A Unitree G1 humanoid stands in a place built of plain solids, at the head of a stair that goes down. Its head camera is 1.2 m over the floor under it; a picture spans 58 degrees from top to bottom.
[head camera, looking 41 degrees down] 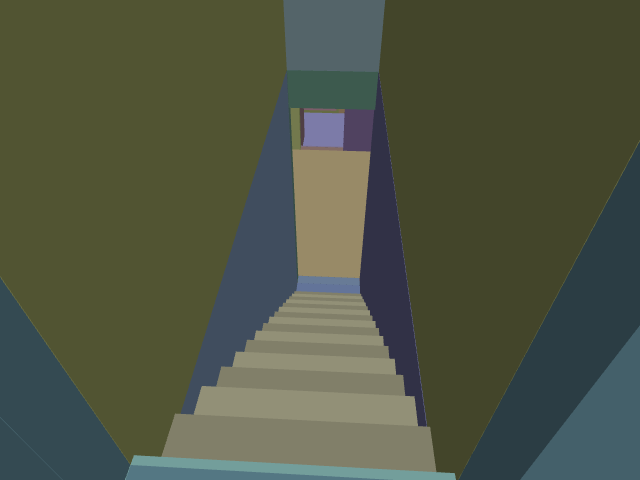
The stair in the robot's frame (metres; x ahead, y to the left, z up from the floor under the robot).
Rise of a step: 0.20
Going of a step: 0.22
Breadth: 0.85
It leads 3 degrees to the right of straight ahead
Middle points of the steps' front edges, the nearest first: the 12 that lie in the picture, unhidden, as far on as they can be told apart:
0.48 0.07 0.00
0.69 0.06 -0.19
0.91 0.05 -0.39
1.13 0.04 -0.58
1.34 0.03 -0.78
1.56 0.02 -0.97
1.78 0.01 -1.17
1.99 -0.01 -1.36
2.21 -0.02 -1.56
2.43 -0.03 -1.75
2.64 -0.04 -1.95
2.86 -0.05 -2.14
